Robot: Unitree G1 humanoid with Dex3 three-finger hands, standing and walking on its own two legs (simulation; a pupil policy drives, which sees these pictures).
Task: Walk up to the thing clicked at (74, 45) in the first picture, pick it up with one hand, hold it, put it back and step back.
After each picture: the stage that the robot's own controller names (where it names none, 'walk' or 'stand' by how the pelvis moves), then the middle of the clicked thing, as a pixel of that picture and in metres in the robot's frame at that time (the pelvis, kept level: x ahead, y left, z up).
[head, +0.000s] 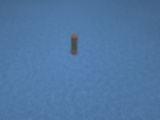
stand; (74, 45) +1.33 +0.07 -0.65
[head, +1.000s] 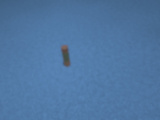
walk; (65, 56) +1.20 +0.23 -0.64
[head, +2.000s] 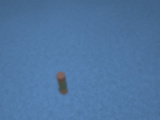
walk; (62, 83) +0.77 +0.20 -0.64
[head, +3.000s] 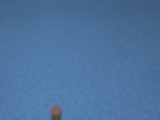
walk; (56, 117) +0.50 +0.12 -0.64
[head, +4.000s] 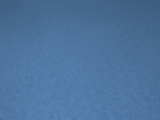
stand; out of the picture +0.41 +0.14 -0.65
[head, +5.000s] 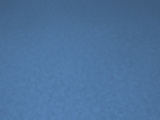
stand; out of the picture +0.39 +0.14 -0.65
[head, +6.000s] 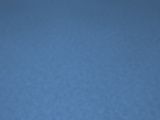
stand; out of the picture +0.41 +0.13 -0.66
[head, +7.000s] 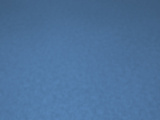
stand; out of the picture +0.39 +0.13 -0.66
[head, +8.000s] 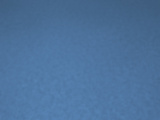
stand; out of the picture +0.39 +0.14 -0.66
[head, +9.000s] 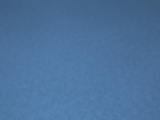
stand; out of the picture +0.37 +0.14 -0.66
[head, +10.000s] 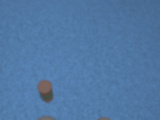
go down; (46, 92) +0.42 +0.15 -0.47
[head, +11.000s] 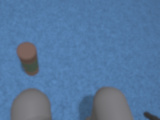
go down; (29, 61) +0.47 +0.19 -0.28
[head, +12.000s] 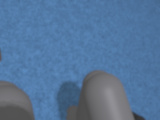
close in; out of the picture +0.45 +0.23 -0.18
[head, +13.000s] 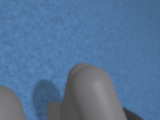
close; out of the picture +0.44 +0.25 -0.16
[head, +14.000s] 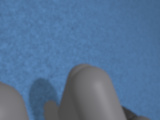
lift; out of the picture +0.42 +0.25 -0.16
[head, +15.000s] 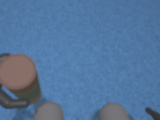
lift; (25, 85) +0.32 +0.17 +0.01
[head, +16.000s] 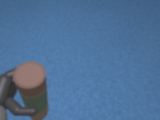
hold; (35, 96) +0.30 +0.15 +0.04
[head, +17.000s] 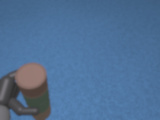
hold; (37, 96) +0.30 +0.14 +0.04
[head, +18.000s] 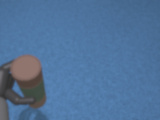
crouch; (32, 86) +0.34 +0.15 +0.00
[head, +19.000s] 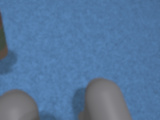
lower; out of the picture +0.48 +0.21 -0.04
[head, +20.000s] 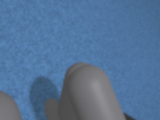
lower; out of the picture +0.45 +0.25 -0.16
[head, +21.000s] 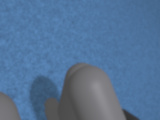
lower; out of the picture +0.44 +0.26 -0.17
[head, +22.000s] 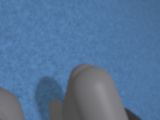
lower; out of the picture +0.43 +0.26 -0.16
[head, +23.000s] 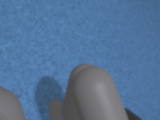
lower; out of the picture +0.42 +0.26 -0.16
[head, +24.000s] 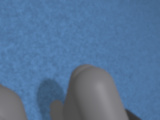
open; out of the picture +0.43 +0.24 -0.16
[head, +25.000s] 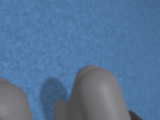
stand; out of the picture +0.42 +0.25 -0.17
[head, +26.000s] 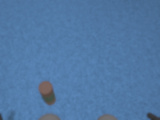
walk; (48, 94) +0.42 +0.16 -0.46
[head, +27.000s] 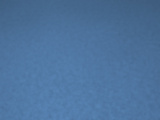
stand; out of the picture +0.38 +0.14 -0.60
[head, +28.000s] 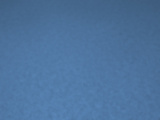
stand; out of the picture +0.38 +0.14 -0.60
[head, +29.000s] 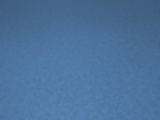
stand; out of the picture +0.41 +0.13 -0.65
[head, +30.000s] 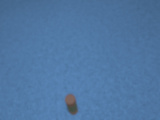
walk; (71, 105) +0.47 +0.12 -0.64
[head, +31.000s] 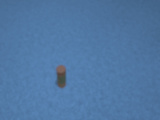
walk; (61, 77) +0.72 +0.10 -0.63
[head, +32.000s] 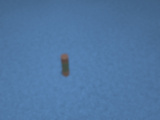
stand; (65, 65) +1.00 +0.18 -0.63
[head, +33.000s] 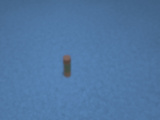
stand; (67, 66) +0.99 +0.13 -0.65
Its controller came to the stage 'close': yes
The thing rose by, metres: 0.69
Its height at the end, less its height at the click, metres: +0.00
